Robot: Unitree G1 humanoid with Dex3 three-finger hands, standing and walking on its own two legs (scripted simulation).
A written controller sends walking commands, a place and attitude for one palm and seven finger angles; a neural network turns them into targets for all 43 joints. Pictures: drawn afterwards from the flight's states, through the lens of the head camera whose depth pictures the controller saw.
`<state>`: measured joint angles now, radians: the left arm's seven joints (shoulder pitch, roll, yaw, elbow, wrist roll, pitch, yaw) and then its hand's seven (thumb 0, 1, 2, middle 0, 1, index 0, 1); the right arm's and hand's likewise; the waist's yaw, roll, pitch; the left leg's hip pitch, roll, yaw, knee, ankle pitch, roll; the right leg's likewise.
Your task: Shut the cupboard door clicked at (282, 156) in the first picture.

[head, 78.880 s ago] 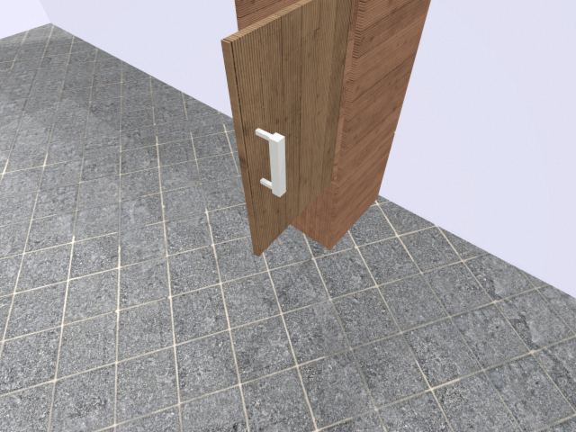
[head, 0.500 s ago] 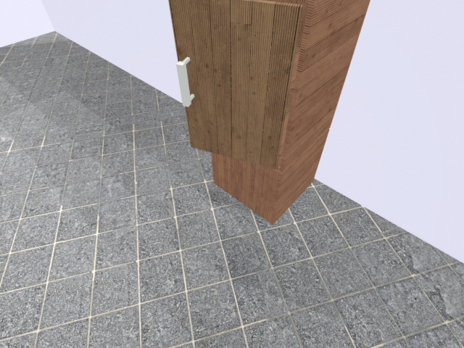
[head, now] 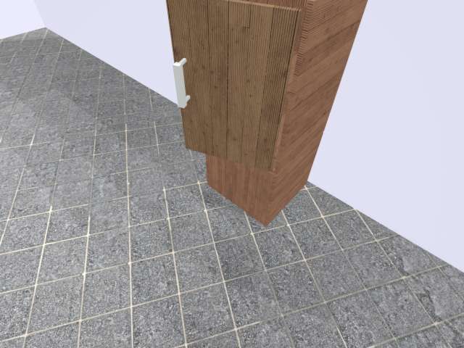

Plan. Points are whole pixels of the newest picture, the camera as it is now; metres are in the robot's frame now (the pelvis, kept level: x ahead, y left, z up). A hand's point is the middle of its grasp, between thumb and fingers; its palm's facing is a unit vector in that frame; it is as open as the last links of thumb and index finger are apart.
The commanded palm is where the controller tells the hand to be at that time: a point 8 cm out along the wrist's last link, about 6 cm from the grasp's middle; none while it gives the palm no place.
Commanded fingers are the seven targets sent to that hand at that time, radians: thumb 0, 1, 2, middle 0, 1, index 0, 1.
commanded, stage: look to check the result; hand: left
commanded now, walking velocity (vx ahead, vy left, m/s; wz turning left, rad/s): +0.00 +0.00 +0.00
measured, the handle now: (183, 83) +0.91 +0.21 -0.02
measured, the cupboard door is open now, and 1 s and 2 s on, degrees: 21 21 21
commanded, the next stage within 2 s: walk to a spot facing it in 0.54 s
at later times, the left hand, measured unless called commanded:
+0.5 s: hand out of the picture +0.00 +0.17 -0.17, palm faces +0.03 -0.98 -0.22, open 7.4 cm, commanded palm none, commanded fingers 0.00 0.90 0.90 -0.20 -0.30 -0.20 -0.30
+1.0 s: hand out of the picture +0.03 +0.19 -0.20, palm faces +0.20 -0.96 -0.21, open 7.4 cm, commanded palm none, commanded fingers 0.00 0.90 0.90 -0.20 -0.30 -0.20 -0.30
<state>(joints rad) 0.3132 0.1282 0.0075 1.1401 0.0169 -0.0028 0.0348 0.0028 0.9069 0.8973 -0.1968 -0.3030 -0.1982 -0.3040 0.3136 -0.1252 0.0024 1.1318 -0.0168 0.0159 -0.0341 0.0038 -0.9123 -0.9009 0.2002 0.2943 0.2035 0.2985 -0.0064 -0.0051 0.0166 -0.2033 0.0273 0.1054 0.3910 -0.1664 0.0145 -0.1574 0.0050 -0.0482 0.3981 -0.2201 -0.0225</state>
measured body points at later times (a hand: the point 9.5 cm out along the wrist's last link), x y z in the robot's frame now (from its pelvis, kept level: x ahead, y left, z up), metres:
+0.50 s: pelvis +0.01 -0.01 +0.00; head +0.01 -0.01 +0.45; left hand +0.00 +0.22 -0.16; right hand +0.01 -0.23 -0.16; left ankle +0.03 +0.11 -0.74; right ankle +0.00 -0.10 -0.74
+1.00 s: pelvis +0.02 +0.00 -0.02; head +0.04 +0.02 +0.43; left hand +0.02 +0.24 -0.18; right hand +0.06 -0.23 -0.16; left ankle +0.01 +0.11 -0.73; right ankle +0.00 -0.10 -0.74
